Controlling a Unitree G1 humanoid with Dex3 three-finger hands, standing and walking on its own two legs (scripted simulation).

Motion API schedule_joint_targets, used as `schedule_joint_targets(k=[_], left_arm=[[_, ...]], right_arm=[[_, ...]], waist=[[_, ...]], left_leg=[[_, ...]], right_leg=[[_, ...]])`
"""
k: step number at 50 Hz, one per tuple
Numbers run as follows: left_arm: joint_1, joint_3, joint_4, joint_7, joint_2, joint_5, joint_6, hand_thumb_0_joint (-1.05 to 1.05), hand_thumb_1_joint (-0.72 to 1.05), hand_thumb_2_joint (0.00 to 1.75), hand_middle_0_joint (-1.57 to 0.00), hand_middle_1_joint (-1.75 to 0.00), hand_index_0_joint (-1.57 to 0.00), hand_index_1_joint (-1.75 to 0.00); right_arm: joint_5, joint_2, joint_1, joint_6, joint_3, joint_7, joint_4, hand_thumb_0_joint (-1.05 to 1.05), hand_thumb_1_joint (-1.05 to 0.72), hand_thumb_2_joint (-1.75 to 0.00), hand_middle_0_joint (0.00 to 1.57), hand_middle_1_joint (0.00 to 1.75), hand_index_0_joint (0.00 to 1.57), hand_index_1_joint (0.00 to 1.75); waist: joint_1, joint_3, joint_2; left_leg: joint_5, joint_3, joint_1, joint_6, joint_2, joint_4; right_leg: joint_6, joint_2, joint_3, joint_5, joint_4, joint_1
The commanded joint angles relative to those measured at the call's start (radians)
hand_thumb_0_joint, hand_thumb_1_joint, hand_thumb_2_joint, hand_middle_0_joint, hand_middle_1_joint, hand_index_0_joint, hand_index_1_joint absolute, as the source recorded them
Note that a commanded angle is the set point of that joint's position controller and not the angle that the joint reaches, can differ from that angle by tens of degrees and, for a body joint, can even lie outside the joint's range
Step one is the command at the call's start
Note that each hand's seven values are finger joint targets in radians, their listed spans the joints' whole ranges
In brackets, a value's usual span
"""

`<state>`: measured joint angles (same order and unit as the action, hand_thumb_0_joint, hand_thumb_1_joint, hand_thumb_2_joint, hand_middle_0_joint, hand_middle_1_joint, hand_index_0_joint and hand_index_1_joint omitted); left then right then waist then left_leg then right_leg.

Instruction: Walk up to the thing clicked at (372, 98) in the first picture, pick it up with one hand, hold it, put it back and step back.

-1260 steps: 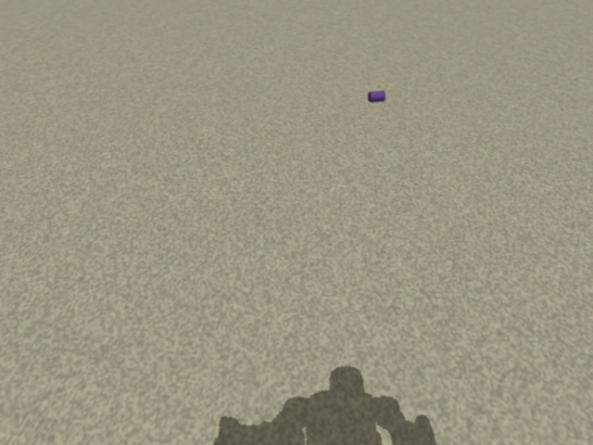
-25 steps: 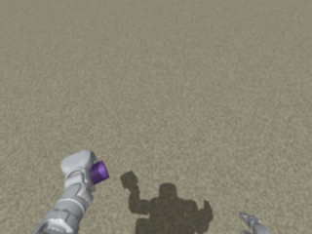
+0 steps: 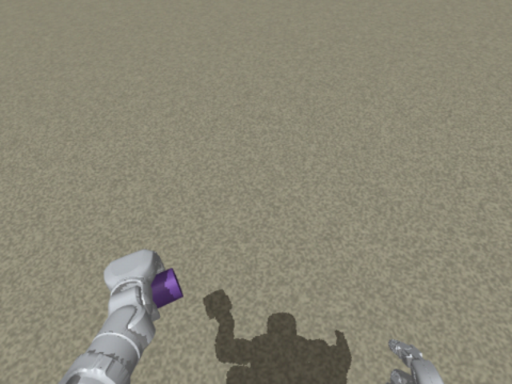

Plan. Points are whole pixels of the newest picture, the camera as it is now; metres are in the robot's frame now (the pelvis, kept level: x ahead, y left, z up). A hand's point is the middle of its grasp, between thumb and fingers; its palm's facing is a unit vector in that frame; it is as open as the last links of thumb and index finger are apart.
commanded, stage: hold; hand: left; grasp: from above
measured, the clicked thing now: (153, 292) +0.30 +0.21 -0.09
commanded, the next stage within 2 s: crouch in 1.04 s
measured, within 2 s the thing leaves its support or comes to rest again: neither
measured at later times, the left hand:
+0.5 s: hand (137, 301) +0.27 +0.22 -0.04, palm faces -0.38 -0.20 -0.90, open 8.8 cm
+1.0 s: hand (129, 295) +0.28 +0.23 -0.04, palm faces -0.41 -0.19 -0.89, open 8.9 cm
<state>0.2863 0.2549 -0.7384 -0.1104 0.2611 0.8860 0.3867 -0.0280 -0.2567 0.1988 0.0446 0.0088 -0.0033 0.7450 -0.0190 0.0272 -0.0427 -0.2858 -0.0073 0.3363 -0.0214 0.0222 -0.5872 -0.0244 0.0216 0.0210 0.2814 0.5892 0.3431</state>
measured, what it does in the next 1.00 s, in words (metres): stands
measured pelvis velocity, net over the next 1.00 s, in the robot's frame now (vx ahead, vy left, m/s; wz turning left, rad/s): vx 0.00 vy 0.00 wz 0.00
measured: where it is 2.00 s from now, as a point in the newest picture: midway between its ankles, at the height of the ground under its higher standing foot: outside the picture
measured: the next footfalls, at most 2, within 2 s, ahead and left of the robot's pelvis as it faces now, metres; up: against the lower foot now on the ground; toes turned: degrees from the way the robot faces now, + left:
none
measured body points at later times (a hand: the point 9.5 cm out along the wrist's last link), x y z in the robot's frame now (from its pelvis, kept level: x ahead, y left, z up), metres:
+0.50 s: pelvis -0.01 +0.00 +0.00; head -0.01 -0.02 +0.45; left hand +0.29 +0.22 +0.01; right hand +0.15 -0.24 -0.10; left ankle +0.01 +0.13 -0.73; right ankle +0.02 -0.14 -0.73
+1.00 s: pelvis +0.00 +0.00 +0.00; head +0.00 -0.02 +0.45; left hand +0.30 +0.24 +0.01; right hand +0.15 -0.24 -0.10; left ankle +0.01 +0.13 -0.73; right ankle +0.02 -0.14 -0.73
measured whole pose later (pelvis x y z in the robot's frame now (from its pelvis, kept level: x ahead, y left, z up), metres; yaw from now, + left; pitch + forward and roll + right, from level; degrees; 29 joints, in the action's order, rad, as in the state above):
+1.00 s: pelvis +0.00 +0.00 +0.00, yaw +0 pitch +0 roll +0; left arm 0.25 0.26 -0.62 0.00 0.31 0.90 0.39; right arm -0.03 -0.25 0.18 0.06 -0.01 0.02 0.73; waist 0.01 0.00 -0.05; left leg -0.26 0.00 0.27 -0.02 0.02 -0.54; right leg -0.03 0.02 0.02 0.25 0.53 0.28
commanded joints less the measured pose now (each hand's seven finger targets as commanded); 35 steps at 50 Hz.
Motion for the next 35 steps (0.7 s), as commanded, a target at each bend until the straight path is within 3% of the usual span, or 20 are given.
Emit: schedule_joint_targets(k=[1,4,11,22,23,25,26,29,30,33,35], left_arm=[[0.373,-0.075,0.23,-0.038,0.2,0.044,0.006,0.0,0.77,0.6,-1.27,-0.35,-1.21,-0.41],[0.366,-0.058,0.241,-0.032,0.182,0.043,0.012,0.0,0.75,0.61,-1.26,-0.34,-1.19,-0.4],[0.367,-0.071,0.299,-0.011,0.209,0.039,0.013,0.0,0.75,0.59,-1.24,-0.35,-1.19,-0.41],[0.361,-0.059,0.375,0.011,0.209,0.039,0.036,0.0,0.76,0.59,-1.24,-0.35,-1.19,-0.41],[0.355,-0.077,0.375,0.014,0.233,0.04,0.037,0.0,0.75,0.59,-1.24,-0.35,-1.19,-0.4],[0.309,-0.061,0.356,0.027,0.208,0.037,0.045,0.0,0.76,0.6,-1.25,-0.35,-1.19,-0.41],[0.336,-0.08,0.382,0.032,0.236,0.041,0.042,0.0,0.76,0.6,-1.24,-0.37,-1.19,-0.42],[0.308,-0.067,0.353,0.053,0.228,0.048,0.043,0.0,0.76,0.6,-1.24,-0.36,-1.19,-0.42],[0.352,-0.071,0.385,0.06,0.237,0.043,0.036,0.0,0.76,0.6,-1.23,-0.38,-1.19,-0.43],[0.305,-0.066,0.36,0.073,0.222,0.047,0.028,0.0,0.75,0.61,-1.22,-0.39,-1.18,-0.44],[0.343,-0.068,0.386,0.075,0.233,0.047,0.017,0.0,0.75,0.61,-1.21,-0.42,-1.17,-0.45]], right_arm=[[-0.009,-0.124,-0.078,0.046,0.041,0.011,-0.137,0.0,-0.91,-0.9,0.2,0.3,0.2,0.3],[-0.008,-0.121,-0.091,0.048,0.034,0.012,-0.146,0.0,-0.91,-0.9,0.2,0.3,0.2,0.3],[-0.009,-0.12,-0.115,0.052,0.03,0.014,-0.162,0.0,-0.91,-0.91,0.2,0.3,0.2,0.3],[-0.012,-0.111,-0.142,0.059,0.02,0.021,-0.178,0.0,-0.91,-0.91,0.2,0.3,0.2,0.3],[-0.013,-0.11,-0.145,0.06,0.02,0.023,-0.175,0.0,-0.91,-0.91,0.2,0.3,0.2,0.3],[-0.014,-0.108,-0.147,0.061,0.016,0.023,-0.178,0.0,-0.91,-0.91,0.2,0.3,0.2,0.3],[-0.015,-0.112,-0.145,0.06,0.021,0.023,-0.177,0.0,-0.91,-0.91,0.2,0.3,0.2,0.3],[-0.016,-0.109,-0.148,0.063,0.016,0.026,-0.183,0.0,-0.91,-0.91,0.2,0.3,0.2,0.3],[-0.015,-0.108,-0.148,0.064,0.018,0.028,-0.183,0.0,-0.91,-0.9,0.2,0.3,0.2,0.3],[-0.015,-0.104,-0.144,0.066,0.015,0.03,-0.185,0.0,-0.91,-0.91,0.2,0.3,0.2,0.3],[-0.015,-0.105,-0.144,0.069,0.017,0.032,-0.184,0.0,-0.91,-0.91,0.2,0.3,0.2,0.3]], waist=[[-0.002,0.277,0.024],[-0.003,0.24,0.033],[0.01,0.234,-0.004],[0.01,0.244,0.024],[0.019,0.241,0.018],[0.017,0.214,0.031],[0.024,0.231,-0.009],[0.015,0.195,0.038],[0.014,0.211,0.02],[0.017,0.195,0.032],[0.015,0.216,0.011]], left_leg=[[0.222,0.025,-0.119,0.021,-0.039,0.078],[0.186,0.023,-0.112,0.02,-0.038,0.089],[0.135,0.021,-0.118,0.018,-0.035,0.111],[0.148,0.028,-0.139,0.023,-0.042,0.109],[0.142,0.027,-0.137,0.023,-0.042,0.112],[0.127,0.027,-0.125,0.023,-0.043,0.119],[0.126,0.029,-0.137,0.02,-0.041,0.125],[0.113,0.024,-0.127,0.024,-0.04,0.129],[0.105,0.027,-0.131,0.025,-0.042,0.129],[0.105,0.029,-0.127,0.025,-0.043,0.132],[0.116,0.026,-0.142,0.023,-0.039,0.135]], right_leg=[[0.017,-0.036,-0.033,-0.215,-0.088,-0.108],[0.018,-0.038,-0.039,-0.174,-0.102,-0.094],[0.02,-0.038,-0.038,-0.123,-0.113,-0.098],[0.012,-0.035,-0.033,-0.132,-0.131,-0.11],[0.013,-0.035,-0.032,-0.123,-0.134,-0.113],[0.013,-0.034,-0.031,-0.11,-0.138,-0.11],[0.017,-0.035,-0.03,-0.107,-0.136,-0.112],[0.015,-0.038,-0.033,-0.091,-0.146,-0.103],[0.015,-0.035,-0.029,-0.087,-0.148,-0.101],[0.016,-0.036,-0.03,-0.08,-0.152,-0.102],[0.018,-0.038,-0.031,-0.092,-0.147,-0.104]])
